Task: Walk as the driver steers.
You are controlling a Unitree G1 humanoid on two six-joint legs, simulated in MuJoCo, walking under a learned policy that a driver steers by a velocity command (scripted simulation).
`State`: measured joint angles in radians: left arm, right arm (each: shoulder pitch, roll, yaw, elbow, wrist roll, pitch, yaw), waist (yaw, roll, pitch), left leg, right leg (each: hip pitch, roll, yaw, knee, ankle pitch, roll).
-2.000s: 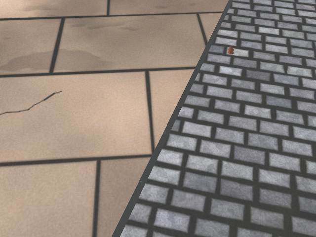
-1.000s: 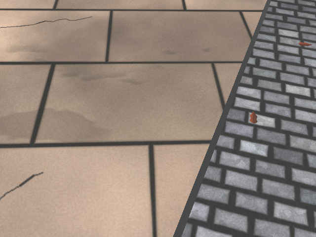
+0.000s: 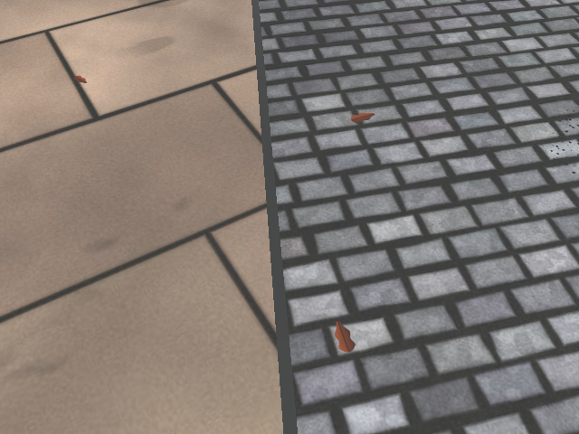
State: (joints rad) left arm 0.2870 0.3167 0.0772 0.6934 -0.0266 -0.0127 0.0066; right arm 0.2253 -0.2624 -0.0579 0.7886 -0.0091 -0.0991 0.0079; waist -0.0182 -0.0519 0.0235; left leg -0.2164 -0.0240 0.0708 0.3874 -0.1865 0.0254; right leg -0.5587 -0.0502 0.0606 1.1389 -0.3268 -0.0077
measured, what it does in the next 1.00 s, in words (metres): walks ahead, turning left: right foot, then left foot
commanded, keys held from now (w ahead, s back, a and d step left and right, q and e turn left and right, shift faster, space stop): w+e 0.08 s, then w+q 0.92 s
